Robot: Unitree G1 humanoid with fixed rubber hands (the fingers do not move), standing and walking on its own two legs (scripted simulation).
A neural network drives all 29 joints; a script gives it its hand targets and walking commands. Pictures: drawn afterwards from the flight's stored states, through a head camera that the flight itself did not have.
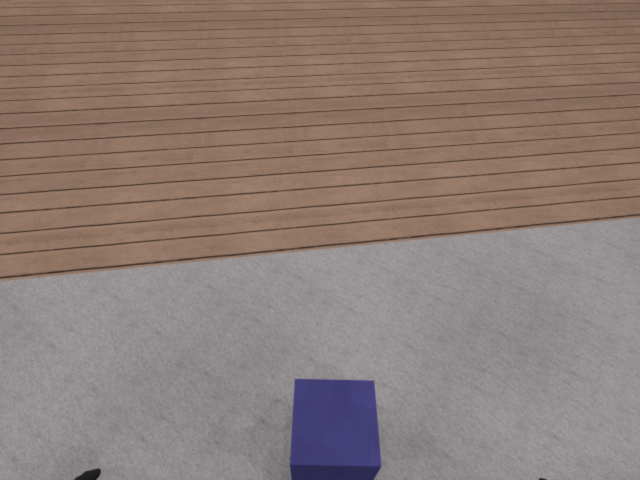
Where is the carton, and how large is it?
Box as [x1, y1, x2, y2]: [290, 379, 380, 479]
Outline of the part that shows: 295,379 290,454 290,469 292,479 373,479 380,467 373,381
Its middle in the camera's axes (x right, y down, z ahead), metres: +0.03 +0.53 +1.05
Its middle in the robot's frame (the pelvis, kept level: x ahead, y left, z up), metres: +0.37 -0.05 -0.66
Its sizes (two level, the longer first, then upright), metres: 0.210 0.200 0.250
